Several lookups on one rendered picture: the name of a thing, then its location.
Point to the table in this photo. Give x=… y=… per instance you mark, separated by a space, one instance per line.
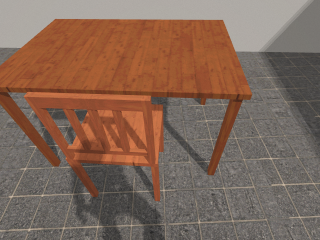
x=172 y=58

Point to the chair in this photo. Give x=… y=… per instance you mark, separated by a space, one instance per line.
x=117 y=130

